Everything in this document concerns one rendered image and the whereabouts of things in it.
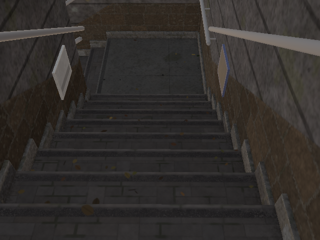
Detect stairs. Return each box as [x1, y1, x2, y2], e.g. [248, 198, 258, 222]
[0, 93, 283, 240]
[79, 47, 105, 95]

